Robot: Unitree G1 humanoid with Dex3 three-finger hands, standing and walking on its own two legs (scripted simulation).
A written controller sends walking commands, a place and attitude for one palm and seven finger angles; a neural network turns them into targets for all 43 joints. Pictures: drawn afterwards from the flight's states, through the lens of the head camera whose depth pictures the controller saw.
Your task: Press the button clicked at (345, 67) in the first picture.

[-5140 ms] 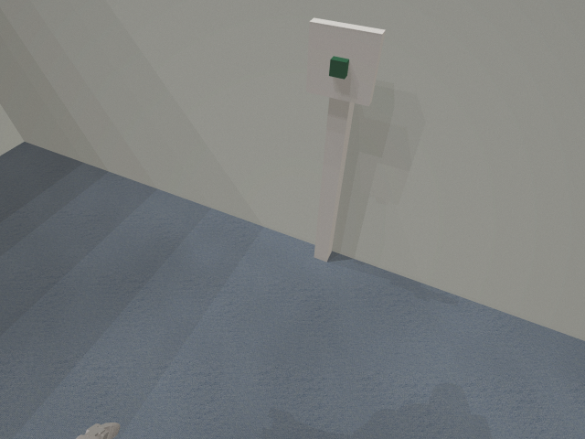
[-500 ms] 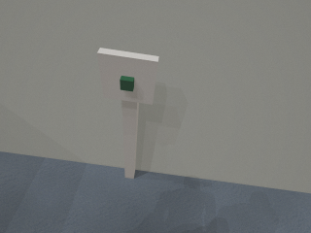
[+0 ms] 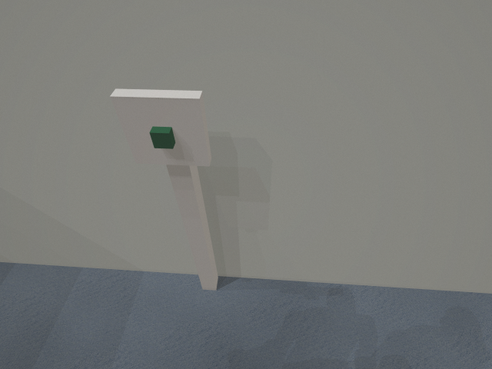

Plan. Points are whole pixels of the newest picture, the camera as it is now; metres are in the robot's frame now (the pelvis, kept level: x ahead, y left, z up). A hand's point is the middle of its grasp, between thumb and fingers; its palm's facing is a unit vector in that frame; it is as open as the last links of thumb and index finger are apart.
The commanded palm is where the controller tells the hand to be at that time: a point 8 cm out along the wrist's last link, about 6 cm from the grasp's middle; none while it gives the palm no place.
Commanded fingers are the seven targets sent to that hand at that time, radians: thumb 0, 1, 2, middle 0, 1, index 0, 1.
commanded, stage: come to a stop and stand still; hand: left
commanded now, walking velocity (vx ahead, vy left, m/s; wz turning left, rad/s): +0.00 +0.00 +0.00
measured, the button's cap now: (163, 136) +0.55 +0.20 +0.09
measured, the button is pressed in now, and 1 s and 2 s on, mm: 0 0 0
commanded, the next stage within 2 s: look again from close up in 0.12 s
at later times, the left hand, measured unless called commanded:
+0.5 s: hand out of the picture -0.02 +0.21 -0.18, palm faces +0.04 -0.98 -0.18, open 7.4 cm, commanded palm none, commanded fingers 0.00 0.90 0.90 -0.20 -0.30 -0.20 -0.30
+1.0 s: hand out of the picture +0.00 +0.21 -0.18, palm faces -0.01 -0.98 -0.18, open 7.4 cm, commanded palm none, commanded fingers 0.00 0.90 0.90 -0.20 -0.30 -0.20 -0.30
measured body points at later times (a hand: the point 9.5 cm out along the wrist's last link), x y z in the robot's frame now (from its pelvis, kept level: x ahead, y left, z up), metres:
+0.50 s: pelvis -0.01 +0.04 -0.01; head -0.01 +0.04 +0.44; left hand -0.02 +0.26 -0.17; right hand +0.01 -0.18 -0.16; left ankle -0.01 +0.15 -0.74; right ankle -0.02 -0.08 -0.74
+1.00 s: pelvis +0.01 +0.04 -0.01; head +0.02 +0.04 +0.44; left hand +0.00 +0.26 -0.17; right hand -0.01 -0.17 -0.17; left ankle -0.01 +0.15 -0.74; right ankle -0.02 -0.08 -0.74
